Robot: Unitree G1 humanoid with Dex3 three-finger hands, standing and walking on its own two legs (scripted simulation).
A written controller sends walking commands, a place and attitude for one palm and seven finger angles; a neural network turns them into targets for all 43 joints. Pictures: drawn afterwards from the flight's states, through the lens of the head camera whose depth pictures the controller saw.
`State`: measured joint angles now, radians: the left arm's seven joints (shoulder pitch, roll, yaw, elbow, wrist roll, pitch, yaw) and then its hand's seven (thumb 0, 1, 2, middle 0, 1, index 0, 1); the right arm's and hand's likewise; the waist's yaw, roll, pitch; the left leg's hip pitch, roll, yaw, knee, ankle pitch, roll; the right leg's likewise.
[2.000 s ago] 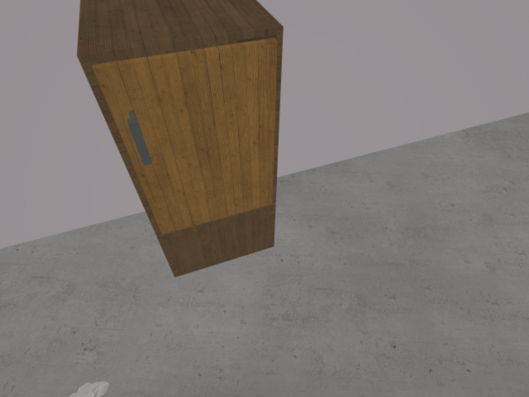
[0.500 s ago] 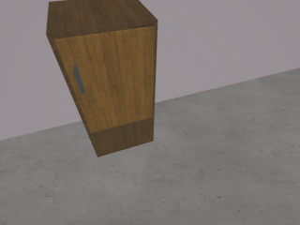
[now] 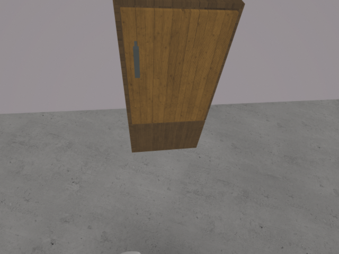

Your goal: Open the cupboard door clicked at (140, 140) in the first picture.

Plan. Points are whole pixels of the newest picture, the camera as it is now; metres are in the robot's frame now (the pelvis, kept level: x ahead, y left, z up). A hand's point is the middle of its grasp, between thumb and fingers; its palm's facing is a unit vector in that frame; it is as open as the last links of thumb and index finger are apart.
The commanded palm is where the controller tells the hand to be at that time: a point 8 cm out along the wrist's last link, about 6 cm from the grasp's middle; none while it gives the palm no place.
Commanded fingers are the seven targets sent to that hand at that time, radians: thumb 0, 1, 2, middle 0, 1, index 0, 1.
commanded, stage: turn to face it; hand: left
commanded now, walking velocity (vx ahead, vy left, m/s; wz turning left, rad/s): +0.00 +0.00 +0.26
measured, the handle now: (136, 59) +0.76 +0.16 +0.01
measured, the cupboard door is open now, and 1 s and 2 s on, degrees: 0 0 0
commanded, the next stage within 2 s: take the last steps up to it in 0.24 s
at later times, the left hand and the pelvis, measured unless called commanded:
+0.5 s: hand out of the picture +0.04 +0.18 -0.14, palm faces +0.10 -0.97 -0.22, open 7.4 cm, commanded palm none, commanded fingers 0.00 0.90 0.90 -0.20 -0.30 -0.20 -0.30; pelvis +0.01 -0.01 +0.02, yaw +6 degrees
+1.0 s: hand out of the picture -0.03 +0.09 -0.15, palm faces +0.23 -0.97 -0.07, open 7.4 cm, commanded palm none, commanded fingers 0.00 0.90 0.90 -0.20 -0.30 -0.20 -0.30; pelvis +0.14 +0.00 +0.00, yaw +6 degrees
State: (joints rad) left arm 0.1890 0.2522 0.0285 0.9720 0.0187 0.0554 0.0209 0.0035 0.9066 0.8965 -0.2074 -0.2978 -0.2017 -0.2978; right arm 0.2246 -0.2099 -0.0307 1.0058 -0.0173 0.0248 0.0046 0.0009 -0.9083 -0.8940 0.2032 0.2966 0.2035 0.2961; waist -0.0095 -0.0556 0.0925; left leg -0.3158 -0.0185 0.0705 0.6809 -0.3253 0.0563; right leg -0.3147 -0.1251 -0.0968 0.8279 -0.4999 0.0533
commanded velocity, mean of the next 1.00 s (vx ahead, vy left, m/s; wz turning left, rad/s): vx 0.18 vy -0.08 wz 0.06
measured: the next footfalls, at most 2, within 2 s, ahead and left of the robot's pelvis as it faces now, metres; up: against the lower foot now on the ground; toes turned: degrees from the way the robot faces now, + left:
right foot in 0.54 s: +0.02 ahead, -0.12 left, +0.00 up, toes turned +4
left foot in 0.98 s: +0.23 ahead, +0.10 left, +0.00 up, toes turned +14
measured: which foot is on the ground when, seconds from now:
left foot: down 0.00-0.54, up 0.56-0.96, down 0.98-1.00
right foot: up 0.00-0.52, down 0.54-0.98, up 1.00-1.00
